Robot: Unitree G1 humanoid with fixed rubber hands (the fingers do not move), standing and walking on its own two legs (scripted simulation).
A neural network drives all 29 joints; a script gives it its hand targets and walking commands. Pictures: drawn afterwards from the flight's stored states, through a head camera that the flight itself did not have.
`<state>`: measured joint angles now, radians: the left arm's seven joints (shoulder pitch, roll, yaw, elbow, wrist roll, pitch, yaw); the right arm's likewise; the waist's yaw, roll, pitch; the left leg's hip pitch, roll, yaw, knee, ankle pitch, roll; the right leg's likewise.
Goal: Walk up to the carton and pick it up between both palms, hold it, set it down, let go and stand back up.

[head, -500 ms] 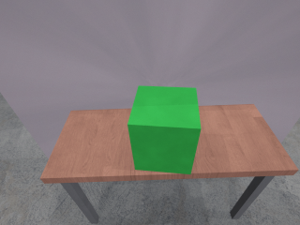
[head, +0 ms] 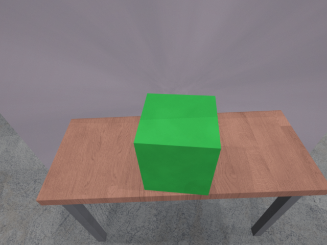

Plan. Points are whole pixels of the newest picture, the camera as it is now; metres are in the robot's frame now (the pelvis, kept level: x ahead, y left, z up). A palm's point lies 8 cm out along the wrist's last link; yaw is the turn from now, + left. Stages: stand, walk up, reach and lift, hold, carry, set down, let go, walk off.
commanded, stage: walk up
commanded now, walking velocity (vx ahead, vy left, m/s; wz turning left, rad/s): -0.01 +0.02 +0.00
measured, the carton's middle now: (178, 145) +0.44 -0.02 -0.03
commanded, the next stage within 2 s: none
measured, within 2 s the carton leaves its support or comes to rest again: neither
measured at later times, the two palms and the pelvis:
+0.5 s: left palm out of the picture -0.02 +0.20 -0.15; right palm out of the picture -0.05 -0.18 -0.15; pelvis +0.01 +0.01 +0.00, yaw +0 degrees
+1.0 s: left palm out of the picture -0.01 +0.22 -0.14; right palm out of the picture -0.07 -0.18 -0.15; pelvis +0.03 +0.01 +0.00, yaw -2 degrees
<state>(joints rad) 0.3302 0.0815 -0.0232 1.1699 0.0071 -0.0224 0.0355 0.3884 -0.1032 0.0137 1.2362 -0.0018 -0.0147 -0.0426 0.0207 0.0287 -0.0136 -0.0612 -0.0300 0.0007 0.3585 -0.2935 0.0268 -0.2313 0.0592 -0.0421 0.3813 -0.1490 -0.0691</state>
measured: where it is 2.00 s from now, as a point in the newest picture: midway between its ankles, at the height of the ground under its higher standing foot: outside the picture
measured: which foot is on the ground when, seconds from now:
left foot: down 0.00-1.00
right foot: down 0.00-0.90, up 0.92-1.00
